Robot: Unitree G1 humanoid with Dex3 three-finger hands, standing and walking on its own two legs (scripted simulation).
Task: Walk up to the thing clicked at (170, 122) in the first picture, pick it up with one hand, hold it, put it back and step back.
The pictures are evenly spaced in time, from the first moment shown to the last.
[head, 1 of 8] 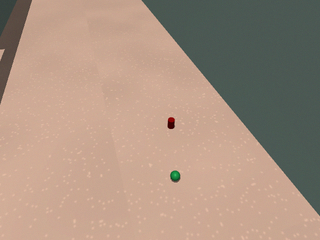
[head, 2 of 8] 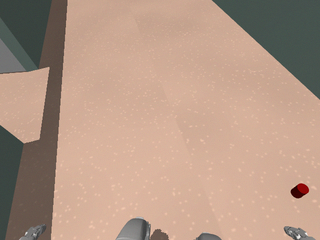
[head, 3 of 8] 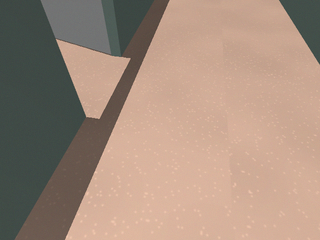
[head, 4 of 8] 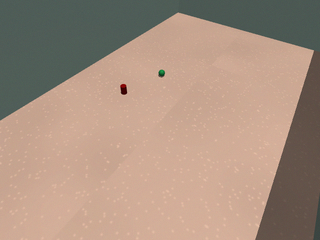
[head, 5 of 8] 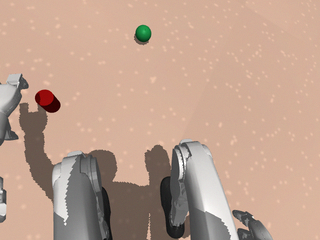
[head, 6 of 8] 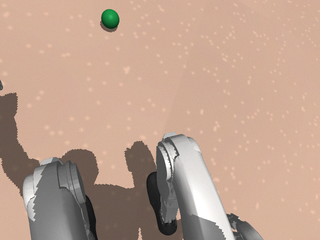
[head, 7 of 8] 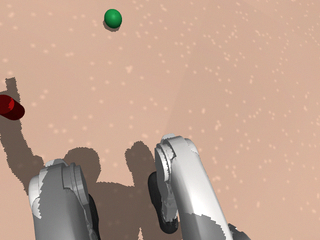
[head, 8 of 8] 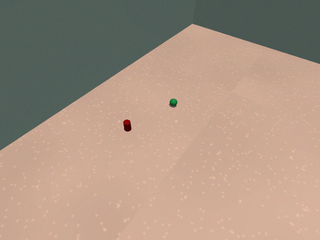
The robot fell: no
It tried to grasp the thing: yes
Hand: left
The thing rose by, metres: 0.67
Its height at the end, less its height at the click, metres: +0.00
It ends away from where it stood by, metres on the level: 0.01
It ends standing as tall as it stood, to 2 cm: yes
